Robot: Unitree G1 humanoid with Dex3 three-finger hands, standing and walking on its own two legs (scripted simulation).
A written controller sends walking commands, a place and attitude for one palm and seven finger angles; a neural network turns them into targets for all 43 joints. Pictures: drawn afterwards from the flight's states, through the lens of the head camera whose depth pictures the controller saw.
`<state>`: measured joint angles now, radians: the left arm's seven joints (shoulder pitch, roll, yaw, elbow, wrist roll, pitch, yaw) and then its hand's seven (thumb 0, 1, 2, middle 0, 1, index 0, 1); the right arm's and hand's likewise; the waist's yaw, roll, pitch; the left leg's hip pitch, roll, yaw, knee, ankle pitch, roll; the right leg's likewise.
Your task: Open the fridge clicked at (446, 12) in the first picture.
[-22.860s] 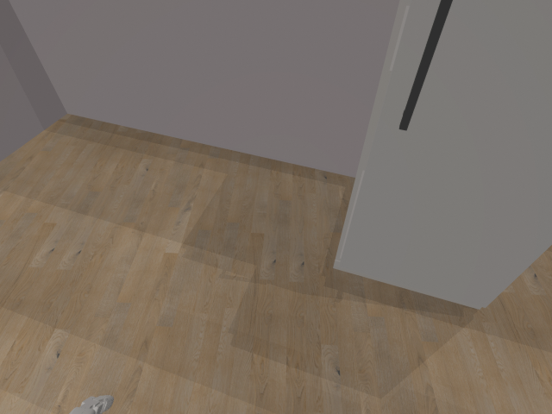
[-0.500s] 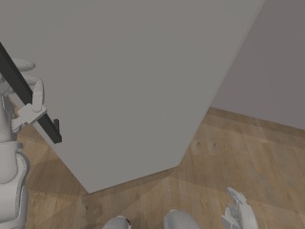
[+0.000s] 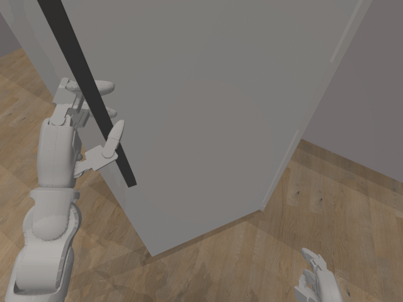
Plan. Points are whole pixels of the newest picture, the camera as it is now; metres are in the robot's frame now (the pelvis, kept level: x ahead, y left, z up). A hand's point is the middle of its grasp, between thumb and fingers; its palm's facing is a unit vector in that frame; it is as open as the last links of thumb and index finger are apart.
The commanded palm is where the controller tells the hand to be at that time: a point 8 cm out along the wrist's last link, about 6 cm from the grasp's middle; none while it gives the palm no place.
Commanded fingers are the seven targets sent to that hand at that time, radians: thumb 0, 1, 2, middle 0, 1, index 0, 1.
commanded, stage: walk backward, drawing the door open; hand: left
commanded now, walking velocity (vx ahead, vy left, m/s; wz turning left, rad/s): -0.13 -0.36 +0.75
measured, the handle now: (88, 82) +0.35 +0.16 +0.27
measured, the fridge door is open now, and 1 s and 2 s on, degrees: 57 80 75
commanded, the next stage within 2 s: stop walking and hold the door back in 0.46 s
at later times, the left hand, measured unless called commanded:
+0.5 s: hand (191, 236) +0.18 +0.02 +0.20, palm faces +0.35 -0.91 -0.23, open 7.4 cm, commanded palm +0.13 +0.06 +0.19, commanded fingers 0.00 0.90 0.90 -0.45 -1.40 -0.45 -1.40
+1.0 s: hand (222, 242) +0.17 -0.01 +0.20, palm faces +0.60 -0.75 -0.27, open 6.0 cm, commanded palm +0.13 +0.06 +0.18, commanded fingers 0.00 0.90 0.90 -0.45 -1.40 -0.45 -1.40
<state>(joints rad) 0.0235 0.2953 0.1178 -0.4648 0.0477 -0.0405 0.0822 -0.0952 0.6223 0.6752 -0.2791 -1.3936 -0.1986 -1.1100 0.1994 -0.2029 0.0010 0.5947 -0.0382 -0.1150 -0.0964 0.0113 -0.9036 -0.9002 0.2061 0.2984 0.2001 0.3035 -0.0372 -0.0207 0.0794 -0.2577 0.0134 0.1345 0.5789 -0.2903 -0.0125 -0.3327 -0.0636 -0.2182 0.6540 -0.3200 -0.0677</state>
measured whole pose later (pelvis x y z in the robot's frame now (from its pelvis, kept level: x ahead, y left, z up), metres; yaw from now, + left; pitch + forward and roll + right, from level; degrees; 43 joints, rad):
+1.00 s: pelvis -0.10 -0.35 +0.01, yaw +35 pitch -3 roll +6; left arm -0.60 0.29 0.08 0.47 -0.04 -0.11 0.03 -0.14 0.63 0.82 -0.47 -1.40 -0.35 -1.36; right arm 0.08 -0.23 0.00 0.70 0.00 0.01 -0.06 0.01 -0.90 -0.90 0.21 0.30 0.20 0.30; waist -0.02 -0.02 0.10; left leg -0.48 -0.06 0.01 1.17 -0.37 -0.04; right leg -0.39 -0.14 0.06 0.54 -0.25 0.05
